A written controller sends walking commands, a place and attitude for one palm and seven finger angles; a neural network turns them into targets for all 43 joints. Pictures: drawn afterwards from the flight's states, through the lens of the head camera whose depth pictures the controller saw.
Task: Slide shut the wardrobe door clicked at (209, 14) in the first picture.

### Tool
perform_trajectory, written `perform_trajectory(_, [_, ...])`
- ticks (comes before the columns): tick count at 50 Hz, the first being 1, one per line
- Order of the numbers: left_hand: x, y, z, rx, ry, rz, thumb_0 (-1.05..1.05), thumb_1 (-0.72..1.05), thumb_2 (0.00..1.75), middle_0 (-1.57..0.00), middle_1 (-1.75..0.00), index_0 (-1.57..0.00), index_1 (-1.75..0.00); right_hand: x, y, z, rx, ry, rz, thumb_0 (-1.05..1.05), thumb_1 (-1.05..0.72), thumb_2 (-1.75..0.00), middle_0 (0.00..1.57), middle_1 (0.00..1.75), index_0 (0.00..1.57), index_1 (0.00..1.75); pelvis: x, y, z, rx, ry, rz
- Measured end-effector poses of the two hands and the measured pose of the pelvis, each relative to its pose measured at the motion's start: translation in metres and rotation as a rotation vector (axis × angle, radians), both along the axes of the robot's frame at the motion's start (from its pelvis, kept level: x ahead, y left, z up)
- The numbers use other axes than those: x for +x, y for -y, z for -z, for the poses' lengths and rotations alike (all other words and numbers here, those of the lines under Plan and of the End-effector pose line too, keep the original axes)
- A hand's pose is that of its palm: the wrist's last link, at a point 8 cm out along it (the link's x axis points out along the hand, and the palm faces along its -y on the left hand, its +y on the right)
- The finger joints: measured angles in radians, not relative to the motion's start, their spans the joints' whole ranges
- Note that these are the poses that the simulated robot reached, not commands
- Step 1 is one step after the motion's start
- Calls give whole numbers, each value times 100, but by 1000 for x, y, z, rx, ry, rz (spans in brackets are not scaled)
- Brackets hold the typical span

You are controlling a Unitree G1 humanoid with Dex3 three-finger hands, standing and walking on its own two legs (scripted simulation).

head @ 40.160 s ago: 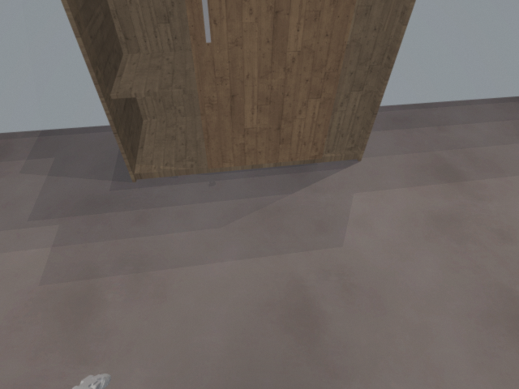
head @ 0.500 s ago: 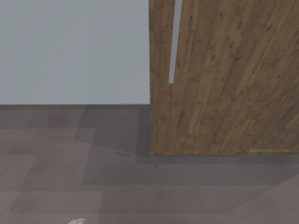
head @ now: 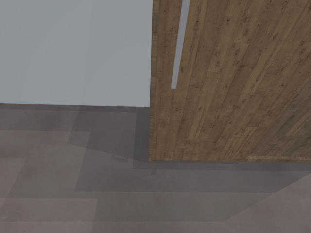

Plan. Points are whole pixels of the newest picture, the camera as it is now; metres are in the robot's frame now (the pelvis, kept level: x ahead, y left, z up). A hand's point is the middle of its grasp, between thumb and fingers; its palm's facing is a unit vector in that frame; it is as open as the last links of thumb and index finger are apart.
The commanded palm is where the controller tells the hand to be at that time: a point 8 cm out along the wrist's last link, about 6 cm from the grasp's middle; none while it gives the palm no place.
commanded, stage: let the arm hang, fingers relaxed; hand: right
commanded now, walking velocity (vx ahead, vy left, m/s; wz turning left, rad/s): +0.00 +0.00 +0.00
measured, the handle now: (178, 47) +0.68 -0.03 +0.15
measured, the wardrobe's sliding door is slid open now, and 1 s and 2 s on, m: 0.00 0.00 0.00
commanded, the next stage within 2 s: look to check the result in 0.34 s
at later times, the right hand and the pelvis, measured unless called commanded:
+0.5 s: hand out of the picture +0.01 -0.15 -0.17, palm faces +0.02 +0.99 -0.17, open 7.4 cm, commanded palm none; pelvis +0.02 +0.01 +0.00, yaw +0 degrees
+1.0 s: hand out of the picture +0.03 -0.15 -0.17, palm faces +0.02 +0.98 -0.19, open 7.4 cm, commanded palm none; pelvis +0.03 +0.02 +0.00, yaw +0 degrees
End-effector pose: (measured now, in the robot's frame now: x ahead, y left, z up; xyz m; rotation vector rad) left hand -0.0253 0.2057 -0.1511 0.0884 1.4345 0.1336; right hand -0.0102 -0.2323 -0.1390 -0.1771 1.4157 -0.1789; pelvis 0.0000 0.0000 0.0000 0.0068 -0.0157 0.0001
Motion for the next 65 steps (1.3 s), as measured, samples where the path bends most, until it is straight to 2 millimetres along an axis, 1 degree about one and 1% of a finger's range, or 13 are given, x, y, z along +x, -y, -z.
perform_trajectory(5, [8, 1, -1, -2, 14, -9, 1, 90, 90, -20, -29, -20, -29, 16, -15, 3, 33, 30, -10, 1, -91, -90, 20, 30, 20, 30, 4, -2, -1, -3, 1, -4])
perform_trajectory(7, [10, 0, -2, 1, 17, -12, 1, 91, 90, -20, -29, -20, -29, 20, -19, 5, 36, 29, -14, 1, -92, -90, 20, 30, 20, 30, 6, -3, -1, -4, 0, -6])
perform_trajectory(12, [13, -4, -4, 12, 10, -16, 1, 91, 90, -20, -29, -20, -29, 22, -23, 6, 45, 19, -7, 1, -93, -90, 20, 30, 20, 30, 10, -6, -2, -4, 1, -6])
perform_trajectory(25, [20, -11, -5, 22, -15, -17, 1, 91, 90, -20, -29, -20, -29, 19, -34, 6, 61, -21, 5, 1, -91, -90, 20, 30, 20, 30, 20, -11, -3, -2, 3, -8])
perform_trajectory(33, [26, -12, -5, 18, -18, -17, 1, 91, 90, -20, -29, -20, -29, 24, -37, 6, 60, -23, 9, 0, -91, -90, 20, 30, 20, 30, 26, -13, -3, -2, 2, -7])
perform_trajectory(45, [35, -15, -4, 17, -10, -15, 1, 91, 90, -20, -29, -20, -29, 35, -36, 4, 45, -9, 6, 1, -91, -90, 20, 30, 20, 30, 32, -17, -4, -3, 4, -8])
perform_trajectory(54, [40, -22, -4, 23, -12, -12, 1, 91, 90, -20, -29, -20, -29, 42, -36, 3, 38, 0, 5, 0, -91, -90, 20, 30, 20, 30, 36, -20, -4, -4, 4, -6])
perform_trajectory(65, [45, -29, -6, 34, -16, -5, 1, 91, 90, -20, -29, -20, -29, 46, -39, 3, 39, -8, 3, 1, -91, -90, 20, 30, 20, 30, 40, -23, -5, -3, 2, -6])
